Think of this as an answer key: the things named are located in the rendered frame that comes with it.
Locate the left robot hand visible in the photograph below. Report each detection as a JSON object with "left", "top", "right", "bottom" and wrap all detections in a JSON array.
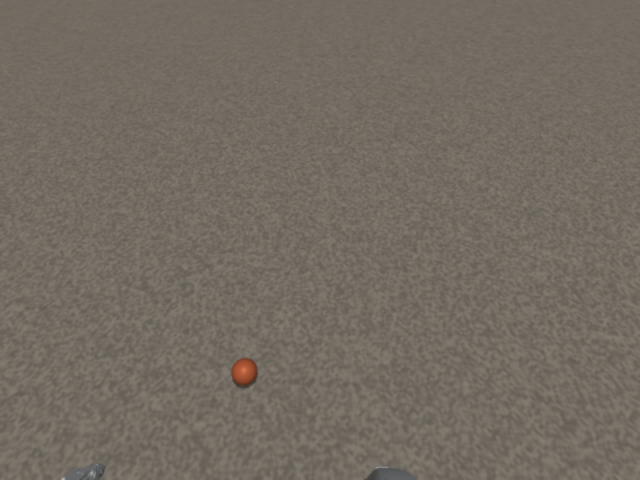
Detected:
[{"left": 61, "top": 463, "right": 105, "bottom": 480}]

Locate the ball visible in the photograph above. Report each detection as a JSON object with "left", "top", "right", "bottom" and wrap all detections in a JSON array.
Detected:
[{"left": 231, "top": 358, "right": 257, "bottom": 385}]

